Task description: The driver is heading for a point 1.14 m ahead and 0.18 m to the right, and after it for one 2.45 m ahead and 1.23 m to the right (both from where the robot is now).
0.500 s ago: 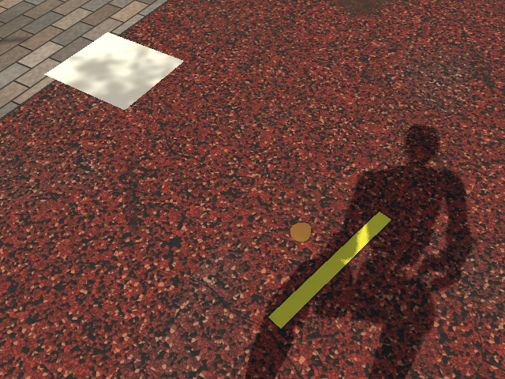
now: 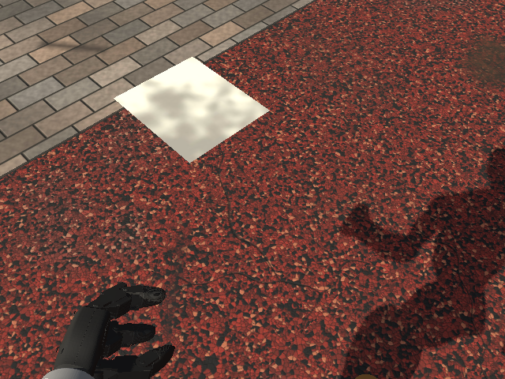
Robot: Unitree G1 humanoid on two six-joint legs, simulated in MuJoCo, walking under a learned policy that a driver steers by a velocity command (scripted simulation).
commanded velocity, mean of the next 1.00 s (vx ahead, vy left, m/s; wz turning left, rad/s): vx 1.00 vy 0.00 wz -0.43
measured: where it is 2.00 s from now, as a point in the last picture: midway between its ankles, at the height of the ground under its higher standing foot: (300, 48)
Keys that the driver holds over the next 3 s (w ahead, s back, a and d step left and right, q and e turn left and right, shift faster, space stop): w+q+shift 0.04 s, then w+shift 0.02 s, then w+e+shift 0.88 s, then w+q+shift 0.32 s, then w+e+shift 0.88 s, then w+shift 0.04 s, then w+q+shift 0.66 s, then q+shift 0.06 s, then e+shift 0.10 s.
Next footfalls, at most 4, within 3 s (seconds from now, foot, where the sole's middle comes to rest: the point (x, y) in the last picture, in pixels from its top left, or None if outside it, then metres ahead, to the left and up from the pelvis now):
0.08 right None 0.29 -0.17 -0.77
0.46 left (182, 344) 0.57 0.12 -0.77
0.88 right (266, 216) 0.95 -0.17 -0.77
1.34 left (267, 115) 1.42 -0.25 -0.77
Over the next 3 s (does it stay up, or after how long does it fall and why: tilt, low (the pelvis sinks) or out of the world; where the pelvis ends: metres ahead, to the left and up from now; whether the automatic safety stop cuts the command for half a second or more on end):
stays up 2.37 -1.18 -0.04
